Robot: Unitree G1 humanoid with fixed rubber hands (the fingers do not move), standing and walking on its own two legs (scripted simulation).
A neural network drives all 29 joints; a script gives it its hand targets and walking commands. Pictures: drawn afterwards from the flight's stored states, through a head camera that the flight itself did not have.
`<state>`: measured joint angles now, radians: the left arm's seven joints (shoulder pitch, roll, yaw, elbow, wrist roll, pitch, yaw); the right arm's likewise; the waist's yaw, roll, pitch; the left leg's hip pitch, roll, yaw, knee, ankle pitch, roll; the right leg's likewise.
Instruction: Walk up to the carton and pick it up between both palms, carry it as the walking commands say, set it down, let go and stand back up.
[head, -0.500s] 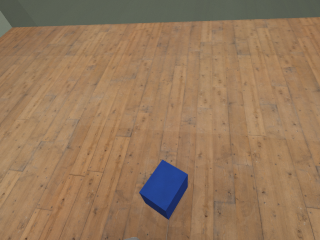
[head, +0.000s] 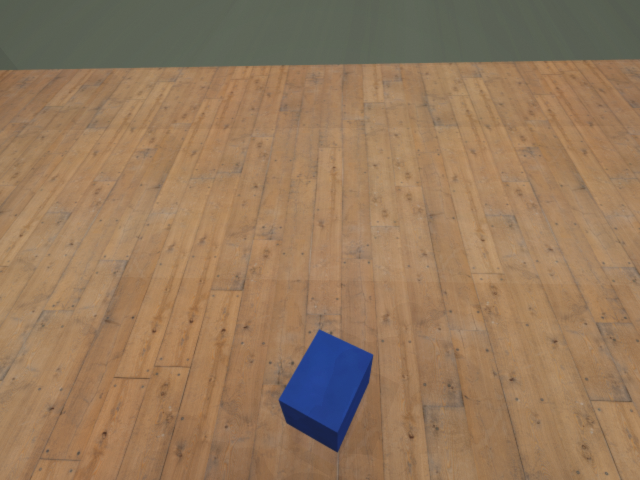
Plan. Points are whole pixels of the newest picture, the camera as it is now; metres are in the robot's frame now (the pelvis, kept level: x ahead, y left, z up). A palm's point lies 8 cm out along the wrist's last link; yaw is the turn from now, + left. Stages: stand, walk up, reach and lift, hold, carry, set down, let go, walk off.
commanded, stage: walk up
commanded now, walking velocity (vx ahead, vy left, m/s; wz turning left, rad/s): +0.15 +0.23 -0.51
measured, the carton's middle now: (328, 390) +0.48 +0.02 -0.67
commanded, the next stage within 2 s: none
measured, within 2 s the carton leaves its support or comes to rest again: neither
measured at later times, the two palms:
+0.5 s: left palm out of the picture +0.11 +0.44 -0.13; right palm (440, 450) +0.20 -0.14 -0.14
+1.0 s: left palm (61, 406) +0.27 +0.41 -0.12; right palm out of the picture -0.01 -0.04 -0.11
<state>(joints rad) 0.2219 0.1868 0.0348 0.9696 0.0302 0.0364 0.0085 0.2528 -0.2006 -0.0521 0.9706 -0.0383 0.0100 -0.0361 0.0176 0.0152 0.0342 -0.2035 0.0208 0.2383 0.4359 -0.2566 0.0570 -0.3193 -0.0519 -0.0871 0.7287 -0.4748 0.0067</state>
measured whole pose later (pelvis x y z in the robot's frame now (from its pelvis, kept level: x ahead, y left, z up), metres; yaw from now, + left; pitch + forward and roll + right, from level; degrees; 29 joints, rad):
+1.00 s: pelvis +0.06 +0.22 +0.00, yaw -24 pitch +1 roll -3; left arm 0.12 0.25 0.08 0.88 0.02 0.11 -0.05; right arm 0.27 -0.26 -0.06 0.86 -0.02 0.02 -0.04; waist -0.04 0.03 0.05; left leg -0.37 0.14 0.23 0.43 -0.07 0.06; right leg -0.40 0.01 0.02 0.99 -0.46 0.05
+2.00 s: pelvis +0.10 +0.22 +0.01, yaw -25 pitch +1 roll -2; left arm 0.29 0.17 0.05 1.09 0.03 0.02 0.03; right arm 0.17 -0.15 -0.03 1.02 -0.02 -0.04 -0.04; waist 0.01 -0.01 0.07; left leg -0.28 0.06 0.14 0.42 -0.16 0.04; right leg -0.39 -0.03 0.00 0.94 -0.46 0.04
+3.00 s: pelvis +0.08 +0.20 +0.01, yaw -26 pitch -1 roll +0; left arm 0.30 0.14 0.00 1.16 0.01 -0.02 0.03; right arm 0.32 -0.11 -0.02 1.17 -0.01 0.00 -0.04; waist 0.00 0.01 0.06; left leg -0.11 0.03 0.08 0.36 -0.23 0.00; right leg -0.13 -0.01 -0.07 0.35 -0.20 -0.01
